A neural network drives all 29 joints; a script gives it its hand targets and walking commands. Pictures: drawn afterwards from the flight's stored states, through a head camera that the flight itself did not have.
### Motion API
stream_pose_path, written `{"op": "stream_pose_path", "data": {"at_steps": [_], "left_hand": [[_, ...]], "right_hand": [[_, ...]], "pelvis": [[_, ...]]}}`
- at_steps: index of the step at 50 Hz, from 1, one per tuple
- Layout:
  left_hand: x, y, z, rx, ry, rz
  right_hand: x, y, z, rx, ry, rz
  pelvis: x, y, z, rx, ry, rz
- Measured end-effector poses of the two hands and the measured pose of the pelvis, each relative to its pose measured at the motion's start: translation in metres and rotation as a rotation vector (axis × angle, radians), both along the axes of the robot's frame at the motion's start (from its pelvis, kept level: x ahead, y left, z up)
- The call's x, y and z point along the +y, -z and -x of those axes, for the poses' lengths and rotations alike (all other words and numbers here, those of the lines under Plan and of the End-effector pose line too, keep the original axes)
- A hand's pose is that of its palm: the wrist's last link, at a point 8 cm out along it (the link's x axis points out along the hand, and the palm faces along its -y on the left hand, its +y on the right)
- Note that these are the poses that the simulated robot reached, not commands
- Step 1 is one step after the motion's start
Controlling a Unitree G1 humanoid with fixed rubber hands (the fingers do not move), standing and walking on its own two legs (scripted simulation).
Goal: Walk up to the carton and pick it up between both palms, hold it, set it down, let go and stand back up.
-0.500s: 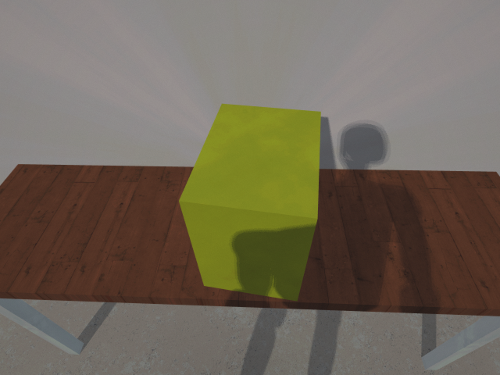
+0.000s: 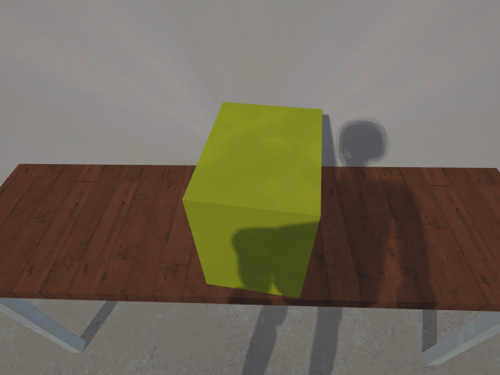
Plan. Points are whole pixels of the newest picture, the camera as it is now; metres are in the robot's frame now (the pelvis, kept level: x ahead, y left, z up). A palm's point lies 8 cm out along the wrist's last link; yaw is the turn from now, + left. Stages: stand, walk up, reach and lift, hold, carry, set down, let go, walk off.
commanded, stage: stand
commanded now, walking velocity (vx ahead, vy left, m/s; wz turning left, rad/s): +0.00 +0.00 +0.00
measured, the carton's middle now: (261, 200) +0.45 +0.00 +0.00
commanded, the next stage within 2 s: none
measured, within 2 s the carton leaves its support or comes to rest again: neither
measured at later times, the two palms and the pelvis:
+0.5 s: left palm out of the picture +0.00 +0.23 -0.14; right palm out of the picture +0.01 -0.23 -0.14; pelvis +0.01 +0.00 +0.00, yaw +0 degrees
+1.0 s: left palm out of the picture +0.00 +0.23 -0.14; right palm out of the picture +0.01 -0.22 -0.14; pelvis +0.01 +0.00 +0.00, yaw +0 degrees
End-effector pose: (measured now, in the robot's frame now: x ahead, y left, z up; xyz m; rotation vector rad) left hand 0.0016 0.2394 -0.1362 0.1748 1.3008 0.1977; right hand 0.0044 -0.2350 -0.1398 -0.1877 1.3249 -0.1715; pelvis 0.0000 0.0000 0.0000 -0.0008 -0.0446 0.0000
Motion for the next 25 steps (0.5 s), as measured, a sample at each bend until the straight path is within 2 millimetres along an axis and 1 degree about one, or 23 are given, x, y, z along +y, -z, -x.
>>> {"op": "stream_pose_path", "data": {"at_steps": [9, 25], "left_hand": [[-0.001, 0.001, 0.003, 0.018, -0.005, 0.003], [-0.005, 0.003, 0.0, 0.033, -0.008, 0.014]], "right_hand": [[0.004, 0.0, 0.004, 0.023, 0.003, -0.004], [0.007, 0.001, -0.006, 0.016, 0.004, -0.008]], "pelvis": [[0.001, 0.0, -0.001, 0.005, 0.0, -0.001], [0.002, 0.0, -0.008, 0.009, 0.0, -0.002]]}}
